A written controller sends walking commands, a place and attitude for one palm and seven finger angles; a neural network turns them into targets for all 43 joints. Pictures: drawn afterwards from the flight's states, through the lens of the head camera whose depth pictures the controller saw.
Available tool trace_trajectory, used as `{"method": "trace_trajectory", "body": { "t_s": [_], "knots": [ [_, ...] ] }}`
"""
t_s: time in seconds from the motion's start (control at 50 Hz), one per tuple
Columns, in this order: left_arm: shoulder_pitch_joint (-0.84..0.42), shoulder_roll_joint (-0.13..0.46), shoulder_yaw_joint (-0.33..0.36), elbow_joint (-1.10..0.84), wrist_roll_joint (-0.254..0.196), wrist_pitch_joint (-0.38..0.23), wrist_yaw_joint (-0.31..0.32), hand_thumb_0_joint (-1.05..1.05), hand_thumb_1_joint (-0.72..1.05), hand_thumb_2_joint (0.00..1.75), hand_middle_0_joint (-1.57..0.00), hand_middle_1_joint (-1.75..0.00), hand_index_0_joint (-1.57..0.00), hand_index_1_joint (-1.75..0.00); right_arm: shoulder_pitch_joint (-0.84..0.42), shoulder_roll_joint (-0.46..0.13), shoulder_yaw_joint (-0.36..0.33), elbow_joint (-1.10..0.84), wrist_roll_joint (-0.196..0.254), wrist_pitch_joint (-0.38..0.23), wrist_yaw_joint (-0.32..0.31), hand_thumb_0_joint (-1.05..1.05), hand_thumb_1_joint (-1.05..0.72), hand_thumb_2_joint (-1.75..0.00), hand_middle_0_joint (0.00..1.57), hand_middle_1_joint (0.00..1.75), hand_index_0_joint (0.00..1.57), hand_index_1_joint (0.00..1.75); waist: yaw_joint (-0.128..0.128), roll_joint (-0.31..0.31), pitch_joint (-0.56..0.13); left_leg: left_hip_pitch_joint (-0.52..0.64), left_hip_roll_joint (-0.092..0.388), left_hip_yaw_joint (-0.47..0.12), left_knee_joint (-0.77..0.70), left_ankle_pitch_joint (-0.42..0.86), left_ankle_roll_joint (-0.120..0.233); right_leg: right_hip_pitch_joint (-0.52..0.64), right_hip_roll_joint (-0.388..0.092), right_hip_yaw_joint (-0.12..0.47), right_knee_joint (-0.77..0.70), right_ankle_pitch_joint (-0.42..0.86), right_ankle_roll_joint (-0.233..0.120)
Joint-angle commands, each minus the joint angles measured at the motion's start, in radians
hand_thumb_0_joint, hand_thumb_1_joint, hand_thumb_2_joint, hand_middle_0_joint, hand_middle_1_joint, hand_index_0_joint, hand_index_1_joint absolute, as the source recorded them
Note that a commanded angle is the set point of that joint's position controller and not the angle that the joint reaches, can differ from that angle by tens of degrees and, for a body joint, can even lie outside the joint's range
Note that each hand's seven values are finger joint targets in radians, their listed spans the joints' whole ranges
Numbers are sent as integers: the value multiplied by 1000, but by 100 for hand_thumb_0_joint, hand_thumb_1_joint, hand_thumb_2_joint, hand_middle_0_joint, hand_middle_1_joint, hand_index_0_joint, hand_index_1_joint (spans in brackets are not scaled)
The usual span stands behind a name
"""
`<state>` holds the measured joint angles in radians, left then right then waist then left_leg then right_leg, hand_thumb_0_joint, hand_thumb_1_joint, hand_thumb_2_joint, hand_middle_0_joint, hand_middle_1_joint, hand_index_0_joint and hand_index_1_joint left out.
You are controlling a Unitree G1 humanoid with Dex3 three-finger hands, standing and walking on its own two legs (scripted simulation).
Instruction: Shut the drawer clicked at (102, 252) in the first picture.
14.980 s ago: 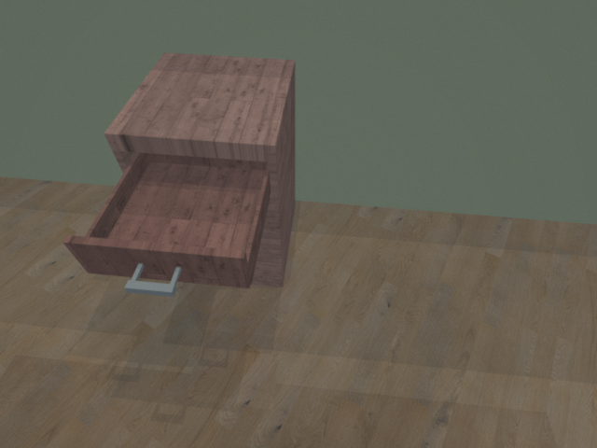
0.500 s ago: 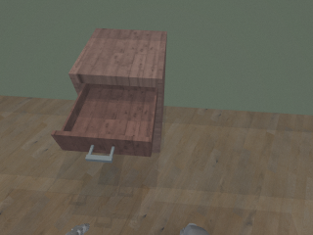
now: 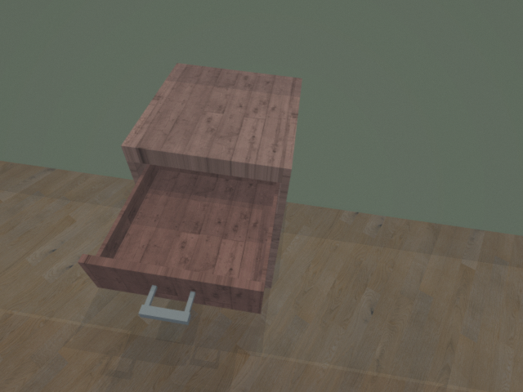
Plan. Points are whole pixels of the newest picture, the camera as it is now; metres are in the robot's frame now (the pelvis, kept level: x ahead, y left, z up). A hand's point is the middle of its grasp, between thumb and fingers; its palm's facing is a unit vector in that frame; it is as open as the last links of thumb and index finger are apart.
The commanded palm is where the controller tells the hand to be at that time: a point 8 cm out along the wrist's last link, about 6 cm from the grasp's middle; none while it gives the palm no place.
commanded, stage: come to a stop and stand still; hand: left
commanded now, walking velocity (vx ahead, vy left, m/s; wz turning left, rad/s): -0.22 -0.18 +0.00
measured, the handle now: (168, 304) +0.31 +0.22 -0.19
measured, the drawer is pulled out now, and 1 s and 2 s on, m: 0.30 0.30 0.30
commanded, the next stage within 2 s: look again from close up in 0.86 s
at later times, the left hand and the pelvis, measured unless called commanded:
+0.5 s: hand out of the picture +0.00 +0.13 -0.16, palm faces +0.01 -0.97 -0.24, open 7.4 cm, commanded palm none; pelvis -0.03 -0.06 +0.01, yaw -1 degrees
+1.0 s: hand out of the picture -0.04 +0.09 -0.16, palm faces +0.04 -0.98 -0.18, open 7.3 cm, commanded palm none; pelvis -0.03 -0.07 +0.01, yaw -1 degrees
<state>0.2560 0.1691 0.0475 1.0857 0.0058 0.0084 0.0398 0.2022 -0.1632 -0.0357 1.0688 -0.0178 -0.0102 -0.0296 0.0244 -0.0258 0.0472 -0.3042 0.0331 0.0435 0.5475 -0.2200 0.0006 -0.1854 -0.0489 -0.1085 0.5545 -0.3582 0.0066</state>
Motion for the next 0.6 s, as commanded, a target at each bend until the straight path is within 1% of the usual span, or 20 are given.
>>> {"method": "trace_trajectory", "body": {
  "t_s": [0.0, 0.02, 0.06, 0.1, 0.12, 0.16, 0.22, 0.24, 0.26, 0.28, 0.3, 0.32, 0.34, 0.38, 0.42, 0.46, 0.5, 0.54, 0.56, 0.58],
  "knots": [
    [51, 75, 3, -50, 5, 19, -4, 0, 90, 90, -20, -30, -20, -30, 112, -168, -26, -19, -4, 5, -31, 0, -90, -90, 20, 30, 20, 30, -32, 287, -17, 90, 287, -231, -238, 674, 153, -112, 16, 54, 208, -169, -7],
    [54, 88, 9, -57, 8, 27, -6, 0, 90, 90, -20, -30, -20, -30, 118, -178, -31, -23, -7, 9, -38, 0, -90, -90, 20, 30, 20, 30, -39, 265, -40, 116, 313, -232, -222, 732, 174, -143, 21, 88, 307, -212, -9],
    [50, 92, 16, -65, 11, 34, -9, 0, 90, 90, -20, -30, -20, -30, 96, -196, -39, -39, -9, 17, -45, 0, -90, -90, 20, 30, 20, 30, -40, 197, -85, 178, 325, -207, -180, 739, 200, -204, 23, 120, 391, -216, -5],
    [26, 89, 19, -78, 15, 36, -17, 0, 90, 90, -20, -30, -20, -30, 76, -206, -47, -53, -10, 21, -45, 0, -90, -90, 20, 30, 20, 30, -47, 134, -105, 207, 317, -191, -169, 676, 195, -239, 29, 119, 416, -189, 6],
    [25, 84, 21, -87, 14, 40, -19, 0, 90, 90, -20, -30, -20, -30, 61, -218, -52, -58, -12, 22, -43, 0, -90, -90, 20, 30, 20, 30, -44, 151, -122, 202, 316, -187, -177, 610, 188, -234, 27, 123, 415, -178, 12],
    [28, 79, 21, -96, 15, 42, -23, 0, 90, 90, -20, -30, -20, -30, 36, -217, -55, -67, -13, 24, -38, 0, -90, -90, 20, 30, 20, 30, -40, 172, -131, 165, 303, -184, -202, 428, 168, -189, 20, 115, 340, -159, 10],
    [90, 72, 18, -79, 14, 31, -25, 0, 90, 90, -20, -30, -20, -30, -1, -209, -54, -75, -13, 29, -21, 0, -90, -90, 20, 30, 20, 30, -15, 202, -129, 74, 244, -154, -212, 146, 114, -41, 28, 72, 59, -58, 0],
    [129, 79, 18, -64, 17, 28, -24, 0, 90, 90, -20, -30, -20, -30, 4, -205, -55, -77, -8, 34, -16, 0, -90, -90, 20, 30, 20, 30, -2, 157, -134, 22, 208, -135, -183, 39, 84, 46, 38, 54, -69, 60, -2],
    [145, 106, 21, -58, 25, 24, -20, 0, 90, 90, -20, -30, -20, -30, 21, -174, -54, -74, -2, 39, -9, 0, -90, -90, 20, 30, 20, 30, 0, 56, -112, -33, 138, -87, -126, -62, 40, 94, 13, 93, -192, 108, -12],
    [117, 166, 24, -69, 32, 18, -16, 0, 90, 90, -20, -30, -20, -30, 37, -116, -46, -85, 6, 47, -3, 0, -90, -90, 20, 30, 20, 30, -18, -149, -80, -112, 36, -12, -24, -209, -19, 69, -137, 290, -307, -11, -70],
    [30, 206, 19, -92, 28, 13, -16, 0, 90, 90, -20, -30, -20, -30, 11, -92, -34, -98, 1, 53, 6, 0, -90, -90, 20, 30, 20, 30, -30, -249, -17, -70, -6, 14, 54, -238, -43, -91, -244, 374, -389, -141, -135],
    [-23, 209, 11, -107, 27, 10, -16, 0, 90, 90, -20, -30, -20, -30, -3, -105, -37, -94, -4, 53, 15, 0, -90, -90, 20, 30, 20, 30, -33, -167, 2, -8, -2, -17, 139, -246, -35, -184, -258, 357, -399, -204, -160],
    [-38, 175, 10, -104, 23, -5, -12, 0, 90, 90, -20, -30, -20, -30, -15, -95, -36, -82, -9, 51, 16, 0, -90, -90, 20, 30, 20, 30, -31, -217, 48, -60, 7, -51, 178, -219, -24, -177, -219, 358, -383, -85, -156],
    [-44, 156, 6, -87, 15, -8, -11, 0, 90, 90, -20, -30, -20, -30, 21, -93, -34, -39, -8, 53, 12, 0, -90, -90, 20, 30, 20, 30, -39, -156, 50, -59, 9, -55, 248, -174, -21, -120, -196, 283, -349, 84, -159],
    [-36, 139, 2, -73, 17, -16, -10, 0, 90, 90, -20, -30, -20, -30, 66, -61, -23, -18, -2, 42, 11, 0, -90, -90, 20, 30, 20, 30, -50, -132, 75, -21, 12, -44, 185, -160, -21, -114, -172, 224, -317, 184, -151],
    [-6, 131, -2, -50, 13, -25, -9, 0, 90, 90, -20, -30, -20, -30, 97, -47, -14, 5, 1, 31, 6, 0, -90, -90, 20, 30, 20, 30, -44, -103, 50, 44, 8, -30, 35, -129, -24, -64, -157, 205, -271, 277, -141],
    [5, 119, -9, -26, 5, -34, -8, 0, 90, 90, -20, -30, -20, -30, 147, -32, -1, 37, 2, 19, 0, 0, -90, -90, 20, 30, 20, 30, -53, -62, 18, 136, 7, -43, -140, 17, -21, -31, -127, 183, -235, 315, -98],
    [34, 70, -23, -12, -11, -36, -8, 0, 90, 90, -20, -30, -20, -30, 145, -71, 10, 49, -4, -3, -12, 0, -90, -90, 20, 30, 20, 30, -27, 51, 14, 168, 87, -128, -189, 260, 8, -33, -54, 157, -200, 332, -45],
    [36, 58, -25, -5, -13, -35, -5, 0, 90, 90, -20, -30, -20, -30, 149, -82, 14, 55, -5, -2, -17, 0, -90, -90, 20, 30, 20, 30, -23, 46, 11, 142, 103, -126, -186, 257, 13, 5, -43, 152, -216, 313, -39],
    [37, 60, -24, -1, -11, -35, -4, 0, 90, 90, -20, -30, -20, -30, 153, -87, 15, 58, -4, 5, -19, 0, -90, -90, 20, 30, 20, 30, -24, 20, 21, 132, 94, -105, -182, 175, 4, 8, -46, 167, -252, 270, -35]
  ]
}}
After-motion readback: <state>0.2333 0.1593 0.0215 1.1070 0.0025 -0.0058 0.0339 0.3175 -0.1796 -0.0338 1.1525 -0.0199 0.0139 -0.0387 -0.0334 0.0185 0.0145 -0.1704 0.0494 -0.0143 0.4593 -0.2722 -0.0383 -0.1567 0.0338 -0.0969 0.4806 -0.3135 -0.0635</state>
